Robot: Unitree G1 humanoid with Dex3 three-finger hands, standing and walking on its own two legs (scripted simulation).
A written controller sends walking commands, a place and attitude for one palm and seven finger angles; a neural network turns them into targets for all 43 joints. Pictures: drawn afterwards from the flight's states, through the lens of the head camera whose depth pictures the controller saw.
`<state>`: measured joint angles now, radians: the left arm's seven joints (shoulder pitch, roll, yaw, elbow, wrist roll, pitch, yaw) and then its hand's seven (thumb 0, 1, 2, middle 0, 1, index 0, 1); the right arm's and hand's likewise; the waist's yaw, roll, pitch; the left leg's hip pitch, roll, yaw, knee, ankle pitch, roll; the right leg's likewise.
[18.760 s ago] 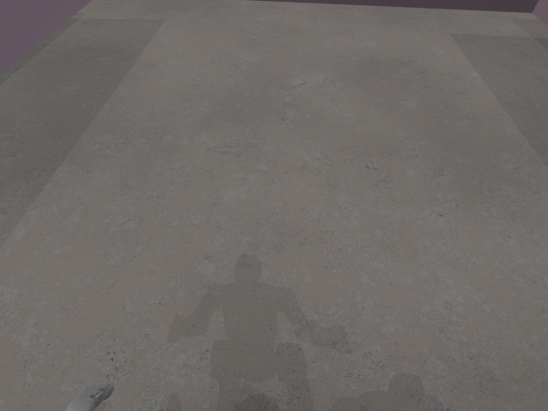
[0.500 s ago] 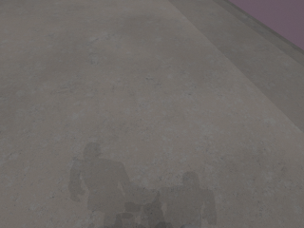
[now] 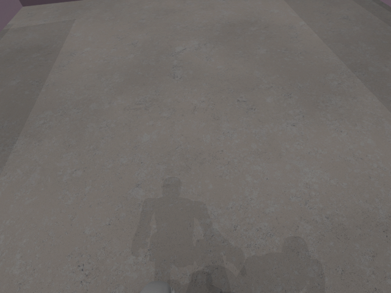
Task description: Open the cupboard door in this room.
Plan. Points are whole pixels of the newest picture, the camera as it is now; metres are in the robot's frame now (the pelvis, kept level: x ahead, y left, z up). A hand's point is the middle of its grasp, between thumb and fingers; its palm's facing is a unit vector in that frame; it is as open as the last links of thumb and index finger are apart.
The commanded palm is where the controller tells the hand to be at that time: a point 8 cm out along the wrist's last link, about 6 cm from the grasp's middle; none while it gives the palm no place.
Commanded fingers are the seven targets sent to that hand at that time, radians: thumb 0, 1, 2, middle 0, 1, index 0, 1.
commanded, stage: turn or walk to find it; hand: left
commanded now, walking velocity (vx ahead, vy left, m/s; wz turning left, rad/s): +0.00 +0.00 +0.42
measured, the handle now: out of the picture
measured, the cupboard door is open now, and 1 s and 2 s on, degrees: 0 0 0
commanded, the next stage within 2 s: stand and wait in 1.08 s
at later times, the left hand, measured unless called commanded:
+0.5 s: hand out of the picture -0.01 +0.27 -0.17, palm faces +0.23 -0.94 -0.24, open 7.4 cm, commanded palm none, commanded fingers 0.00 0.90 0.90 -0.20 -0.30 -0.20 -0.30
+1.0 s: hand out of the picture -0.06 +0.18 -0.15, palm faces +0.43 -0.86 -0.27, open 7.3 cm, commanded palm none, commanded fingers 0.00 0.90 0.90 -0.20 -0.30 -0.20 -0.30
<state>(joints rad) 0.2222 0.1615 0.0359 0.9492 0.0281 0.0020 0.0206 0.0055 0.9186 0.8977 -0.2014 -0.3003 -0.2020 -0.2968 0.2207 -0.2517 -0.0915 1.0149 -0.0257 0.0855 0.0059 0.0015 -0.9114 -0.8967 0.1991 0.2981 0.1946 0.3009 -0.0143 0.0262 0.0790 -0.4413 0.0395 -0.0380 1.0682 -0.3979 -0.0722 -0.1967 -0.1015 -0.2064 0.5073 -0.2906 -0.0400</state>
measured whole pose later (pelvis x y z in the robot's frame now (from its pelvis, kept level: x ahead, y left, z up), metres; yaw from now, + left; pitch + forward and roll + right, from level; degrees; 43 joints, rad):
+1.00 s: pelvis -0.05 -0.02 +0.00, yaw +26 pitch -1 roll +3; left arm 0.21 0.15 0.03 0.94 0.02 0.00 0.02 0.01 0.91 0.90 -0.20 -0.30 -0.20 -0.30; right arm 0.25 -0.25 -0.10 1.02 -0.03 0.09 0.01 0.00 -0.91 -0.90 0.20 0.30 0.20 0.30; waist -0.02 0.04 0.07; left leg -0.46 0.03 -0.05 1.14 -0.36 -0.07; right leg -0.20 -0.09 -0.20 0.49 -0.27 -0.05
